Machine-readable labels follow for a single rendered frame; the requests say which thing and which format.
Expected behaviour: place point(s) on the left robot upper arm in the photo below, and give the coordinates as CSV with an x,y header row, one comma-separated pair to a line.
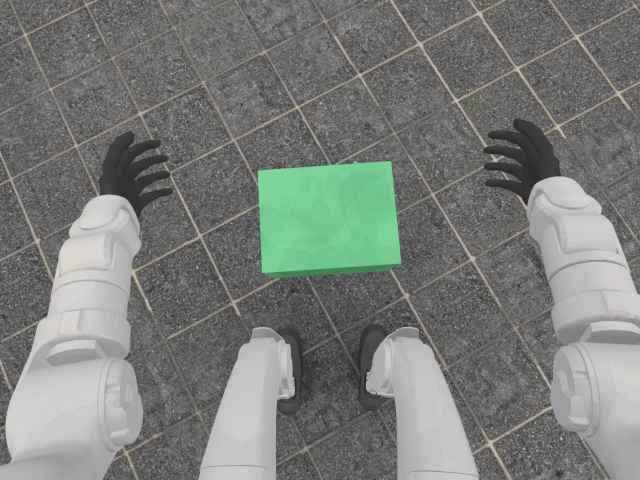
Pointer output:
x,y
68,421

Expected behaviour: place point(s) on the carton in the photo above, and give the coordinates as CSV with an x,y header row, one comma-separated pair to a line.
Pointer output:
x,y
327,220

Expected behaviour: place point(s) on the robot left shin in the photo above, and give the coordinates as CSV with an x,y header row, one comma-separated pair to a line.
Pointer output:
x,y
265,332

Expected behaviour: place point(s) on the robot right forearm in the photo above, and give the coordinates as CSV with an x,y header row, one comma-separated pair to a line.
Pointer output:
x,y
593,292

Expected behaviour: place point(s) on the robot right hand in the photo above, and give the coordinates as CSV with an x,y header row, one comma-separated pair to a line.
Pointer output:
x,y
536,157

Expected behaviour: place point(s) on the robot left foot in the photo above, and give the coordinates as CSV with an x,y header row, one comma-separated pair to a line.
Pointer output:
x,y
289,406

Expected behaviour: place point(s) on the robot left forearm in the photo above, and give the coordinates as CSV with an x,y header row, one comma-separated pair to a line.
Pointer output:
x,y
87,316

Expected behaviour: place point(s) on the robot left hand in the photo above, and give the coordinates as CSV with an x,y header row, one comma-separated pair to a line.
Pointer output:
x,y
119,174

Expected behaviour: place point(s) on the right robot upper arm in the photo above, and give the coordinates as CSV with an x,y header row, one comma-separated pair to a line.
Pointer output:
x,y
596,392

